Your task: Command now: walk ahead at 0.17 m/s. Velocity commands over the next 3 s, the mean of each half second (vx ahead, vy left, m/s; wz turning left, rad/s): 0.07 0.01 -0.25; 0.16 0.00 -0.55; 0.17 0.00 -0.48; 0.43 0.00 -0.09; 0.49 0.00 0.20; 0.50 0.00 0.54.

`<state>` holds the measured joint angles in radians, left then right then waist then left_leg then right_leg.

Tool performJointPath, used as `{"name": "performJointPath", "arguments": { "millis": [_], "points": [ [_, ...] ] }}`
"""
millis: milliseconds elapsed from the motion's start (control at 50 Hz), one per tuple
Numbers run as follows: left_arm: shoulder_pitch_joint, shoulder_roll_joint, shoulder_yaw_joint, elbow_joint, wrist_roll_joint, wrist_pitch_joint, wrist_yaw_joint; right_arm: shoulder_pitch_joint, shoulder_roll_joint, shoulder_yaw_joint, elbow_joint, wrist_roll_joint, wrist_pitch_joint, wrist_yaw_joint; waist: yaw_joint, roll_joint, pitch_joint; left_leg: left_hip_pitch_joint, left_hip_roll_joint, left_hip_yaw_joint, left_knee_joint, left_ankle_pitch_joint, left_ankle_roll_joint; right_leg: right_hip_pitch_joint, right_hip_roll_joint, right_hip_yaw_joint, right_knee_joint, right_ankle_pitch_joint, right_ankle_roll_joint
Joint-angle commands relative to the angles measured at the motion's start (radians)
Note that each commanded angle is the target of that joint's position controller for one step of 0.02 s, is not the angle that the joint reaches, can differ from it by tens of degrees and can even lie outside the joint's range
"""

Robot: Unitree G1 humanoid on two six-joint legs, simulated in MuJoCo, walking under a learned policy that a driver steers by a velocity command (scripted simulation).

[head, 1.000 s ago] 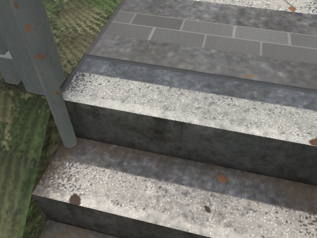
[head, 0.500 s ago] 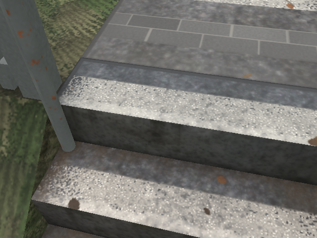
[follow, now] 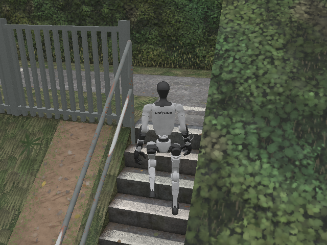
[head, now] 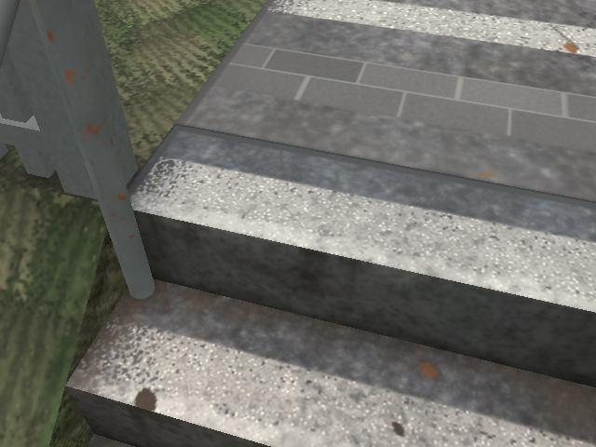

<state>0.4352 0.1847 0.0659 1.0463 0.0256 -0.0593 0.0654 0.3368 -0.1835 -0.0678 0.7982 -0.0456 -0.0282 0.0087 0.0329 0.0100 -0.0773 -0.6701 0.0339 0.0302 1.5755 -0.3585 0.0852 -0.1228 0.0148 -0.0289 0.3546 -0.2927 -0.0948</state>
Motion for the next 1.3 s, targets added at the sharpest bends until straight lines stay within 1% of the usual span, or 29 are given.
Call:
{"name": "performJointPath", "arguments": {
  "millis": [20,100,160,180,220,240,260,280,300,320,340,360,380,420,460,520,580,660,720,820,880,920,1000,1080,1120,1220,1260,1280,1300],
  "points": [
    [0.066,0.088,0.016,0.0,0.028,-0.045,0.008,-0.167,0.002,0.009,-0.161,0.009,-0.023,0.003,0.014,-0.08,0.168,-0.513,0.034,-0.056,0.366,-0.068,0.006,0.18,-0.31,0.287,-0.181,-0.031,-0.193],
    [0.081,0.134,0.014,-0.028,0.045,-0.083,0.0,-0.284,0.037,0.037,-0.27,0.024,0.028,-0.058,0.008,-0.083,0.209,-0.681,0.066,-0.114,0.513,-0.237,0.01,0.154,-0.412,0.226,-0.16,0.337,-0.144],
    [0.088,0.141,0.005,-0.016,-0.017,-0.074,0.011,-0.488,0.004,0.059,-0.433,0.038,0.039,-0.051,0.032,-0.184,0.274,-0.791,0.134,-0.063,0.263,-0.406,0.016,0.157,-0.34,0.176,-0.309,0.146,-0.106],
    [0.109,0.112,-0.003,-0.01,-0.039,-0.058,0.01,-0.536,0.05,0.08,-0.487,0.048,0.035,-0.042,0.02,-0.202,0.306,-0.692,0.183,-0.095,0.085,-0.311,0.052,0.064,-0.339,0.153,-0.402,0.156,-0.084],
    [-0.006,0.187,0.017,-0.093,-0.052,-0.031,-0.027,-0.402,0.084,0.095,-0.452,0.08,0.052,-0.022,-0.022,-0.105,0.116,-0.017,0.09,0.089,-0.289,-0.208,0.09,-0.198,-0.303,0.039,-0.521,0.357,-0.104],
    [0.049,0.232,0.027,-0.091,-0.064,-0.033,-0.048,-0.186,0.05,0.056,-0.328,0.101,0.068,-0.028,-0.088,-0.085,-0.077,0.332,-0.029,0.21,-0.298,-0.094,0.074,-0.174,-0.236,-0.037,-0.304,0.966,-0.101],
    [0.017,0.331,0.045,-0.122,-0.073,-0.057,-0.081,0.094,-0.036,0.017,-0.246,0.097,0.065,-0.042,-0.24,-0.146,-0.318,0.6,-0.089,0.052,-0.302,-0.003,0.09,-0.147,-0.215,-0.026,0.013,1.456,-0.043],
    [-0.109,0.297,0.048,-0.239,-0.087,-0.085,-0.108,0.216,-0.187,-0.027,-0.23,0.05,0.048,-0.076,-0.32,0.155,-0.44,0.758,0.196,-0.416,-0.661,0.059,0.148,-0.338,-0.07,0.011,0.478,1.088,0.08],
    [-0.179,0.185,0.031,-0.303,-0.043,-0.085,-0.121,0.185,-0.324,-0.045,-0.23,0.022,0.051,-0.107,-0.272,0.501,-0.509,0.644,0.393,-0.721,-1.066,0.467,0.195,-0.332,0.102,0.069,0.996,-0.006,0.122],
    [-0.063,0.055,0.02,-0.271,-0.021,-0.052,-0.09,0.006,-0.307,-0.038,-0.265,0.015,0.031,-0.094,-0.152,0.393,-0.447,0.452,0.422,-0.699,-1.076,0.447,0.164,-0.384,0.111,0.276,1.429,-0.032,0.151],
    [-0.076,0.027,0.018,-0.298,-0.002,-0.014,-0.058,-0.136,-0.229,-0.018,-0.281,0.001,0.037,-0.067,-0.064,0.273,-0.381,0.364,0.41,-0.617,-1.044,-0.036,0.115,-0.479,0.038,0.242,1.5,0.084,0.136],
    [-0.207,-0.004,0.015,-0.365,0.029,0.021,-0.037,-0.247,-0.12,-0.001,-0.272,0.003,0.059,-0.094,-0.029,0.176,-0.194,0.224,0.386,-0.536,-1.018,-0.263,0.074,-0.567,-0.008,0.153,1.479,0.24,0.114],
    [-0.235,-0.008,0.009,-0.391,0.055,0.052,-0.018,-0.304,-0.034,0.035,-0.254,0.016,0.068,-0.116,0.017,0.197,-0.014,0.081,0.328,-0.394,-0.958,-0.312,0.024,-0.646,-0.002,0.133,1.487,0.284,0.104],
    [-0.109,0.013,0.018,-0.343,0.063,0.08,-0.026,-0.331,0.051,0.063,-0.248,0.005,0.06,-0.121,0.058,0.14,0.065,0.002,0.296,-0.222,-0.922,-0.153,0.014,-0.654,0.045,0.091,1.602,0.349,0.099],
    [-0.127,0.045,0.022,-0.333,0.037,0.085,-0.063,-0.268,-0.041,0.035,-0.17,0.032,0.021,-0.067,0.059,0.047,0.097,0.046,0.321,-0.162,-0.961,-0.003,0.036,-0.677,0.037,0.068,1.556,0.243,0.116],
    [-0.194,0.026,0.017,-0.347,0.026,0.087,-0.046,-0.204,-0.061,0.016,-0.16,0.027,-0.001,-0.075,0.026,0.028,0.051,0.231,0.36,-0.082,-0.999,0.187,0.025,-0.755,0.031,0.108,1.427,0.248,0.13],
    [-0.286,0.01,0.016,-0.398,0.023,0.119,-0.025,-0.166,-0.078,0.016,-0.178,0.037,0.001,-0.066,0.002,0.131,0.109,0.317,0.382,-0.048,-1.174,0.005,0.084,-0.88,0.024,0.041,1.398,0.108,0.145],
    [-0.23,0.021,0.035,-0.386,0.038,0.157,-0.017,-0.152,-0.082,0.021,-0.216,0.035,-0.004,-0.079,0.027,0.07,0.095,0.381,0.34,0.033,-1.191,-0.004,0.112,-0.85,0.021,0.004,1.478,0.133,0.144],
    [-0.261,0.05,0.055,-0.401,0.056,0.173,-0.013,-0.056,-0.103,0.007,-0.213,0.019,-0.031,-0.081,-0.034,0.045,0.065,0.543,0.39,0.014,-1.214,-0.197,0.107,-0.908,-0.013,-0.028,1.439,0.228,0.146],
    [-0.358,0.079,0.062,-0.43,0.043,0.107,-0.047,0.06,-0.148,-0.012,-0.182,-0.004,-0.04,-0.079,-0.123,0.111,0.081,0.735,0.457,-0.016,-1.324,-0.422,0.106,-1.008,-0.036,-0.044,1.282,0.151,0.123],
    [-0.345,0.053,0.061,-0.405,0.09,0.118,-0.047,0.069,-0.091,-0.003,-0.165,0.022,-0.053,-0.097,-0.091,0.027,0.125,0.681,0.482,0.031,-1.341,-0.302,0.095,-0.976,-0.053,-0.015,1.322,0.212,0.108],
    [-0.35,0.028,0.062,-0.409,0.088,0.134,-0.04,0.045,-0.105,-0.007,-0.162,0.025,-0.048,-0.101,-0.065,0.042,0.145,0.685,0.482,0.088,-1.35,-0.236,0.082,-0.99,-0.055,-0.001,1.356,0.221,0.094],
    [-0.311,0.014,0.065,-0.394,0.048,0.146,-0.025,0.02,-0.091,-0.013,-0.161,0.028,-0.02,-0.098,-0.052,0.044,0.148,0.689,0.443,0.258,-1.311,0.037,0.052,-0.871,-0.079,-0.042,1.142,0.194,0.089],
    [-0.325,-0.029,0.036,-0.437,0.007,0.12,-0.037,-0.026,-0.149,-0.011,-0.143,0.027,0.007,-0.064,-0.044,0.187,0.114,0.741,0.43,0.327,-1.261,0.421,0.022,-0.746,-0.148,-0.07,0.844,0.143,0.051],
    [-0.347,-0.051,0.02,-0.435,0.003,0.106,-0.055,-0.074,-0.17,-0.023,-0.144,0.021,0.017,-0.064,-0.038,0.125,0.12,0.763,0.461,0.336,-1.252,0.531,0.01,-0.752,-0.176,-0.026,0.749,0.107,0.026],
    [-0.205,0.031,0.036,-0.388,-0.032,0.036,-0.036,-0.11,-0.175,-0.011,-0.089,0.056,0.044,-0.028,0.01,0.114,-0.026,0.821,0.343,0.38,-1.025,0.886,-0.015,-0.385,-0.019,-0.172,0.367,0.1,-0.03],
    [-0.027,0.048,0.043,-0.327,-0.021,-0.009,-0.015,-0.09,-0.185,-0.022,-0.082,0.098,0.065,-0.018,0.083,-0.057,-0.017,0.708,0.222,0.381,-0.671,0.675,-0.092,-0.132,0.095,-0.168,-0.04,0.389,-0.033],
    [0.039,0.143,0.069,-0.323,0.025,-0.004,-0.022,-0.142,-0.104,-0.005,-0.173,0.106,0.073,-0.012,0.076,-0.164,0.016,0.236,0.143,0.321,-0.425,0.022,-0.141,0.201,-0.087,0.113,0.089,1.097,-0.053],
    [0.129,0.246,0.09,-0.335,0.029,0.03,-0.032,-0.23,-0.047,0.015,-0.258,0.081,0.071,-0.024,0.094,-0.173,-0.092,-0.109,0.002,0.212,0.007,-0.232,-0.204,0.374,-0.309,0.457,0.142,1.527,-0.257]
  ]
}}
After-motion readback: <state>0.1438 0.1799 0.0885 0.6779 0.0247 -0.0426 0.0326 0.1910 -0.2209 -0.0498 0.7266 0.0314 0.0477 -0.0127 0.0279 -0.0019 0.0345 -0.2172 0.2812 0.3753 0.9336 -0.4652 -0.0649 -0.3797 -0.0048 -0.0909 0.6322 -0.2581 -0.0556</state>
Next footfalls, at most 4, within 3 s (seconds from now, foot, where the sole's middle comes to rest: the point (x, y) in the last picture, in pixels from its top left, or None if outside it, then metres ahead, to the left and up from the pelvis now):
0.24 left None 0.26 0.26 -0.59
1.26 right None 0.27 -0.01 -0.59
1.76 left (228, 374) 0.53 0.17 -0.40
2.36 right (520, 232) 0.70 -0.32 -0.21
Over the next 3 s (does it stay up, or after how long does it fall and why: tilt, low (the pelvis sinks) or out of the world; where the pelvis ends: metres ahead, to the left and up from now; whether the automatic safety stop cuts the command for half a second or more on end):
stays up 0.92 -0.31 0.54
